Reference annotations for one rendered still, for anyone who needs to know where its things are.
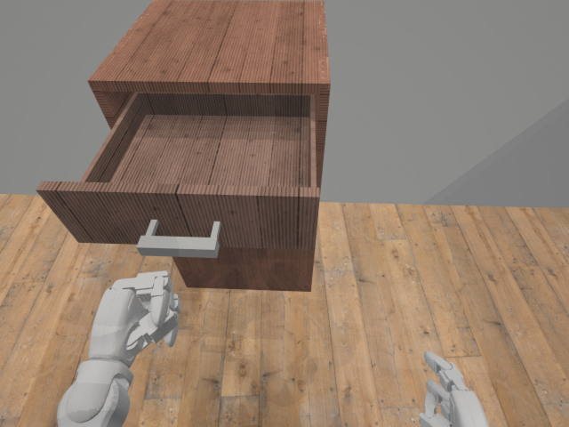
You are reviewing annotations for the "robot left forearm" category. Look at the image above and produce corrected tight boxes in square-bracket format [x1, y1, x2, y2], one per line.
[57, 359, 133, 427]

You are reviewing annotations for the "right robot hand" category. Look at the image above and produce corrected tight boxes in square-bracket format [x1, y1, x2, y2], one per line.
[420, 350, 490, 427]

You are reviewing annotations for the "cabinet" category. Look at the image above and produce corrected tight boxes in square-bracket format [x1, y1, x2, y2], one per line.
[87, 0, 331, 292]

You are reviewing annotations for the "drawer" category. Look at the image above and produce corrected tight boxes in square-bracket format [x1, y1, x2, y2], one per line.
[36, 92, 320, 250]

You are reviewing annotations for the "left robot hand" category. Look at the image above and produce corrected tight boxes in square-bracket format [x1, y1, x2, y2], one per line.
[88, 270, 182, 368]

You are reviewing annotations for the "handle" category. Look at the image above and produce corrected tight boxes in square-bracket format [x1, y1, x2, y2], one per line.
[136, 220, 220, 258]

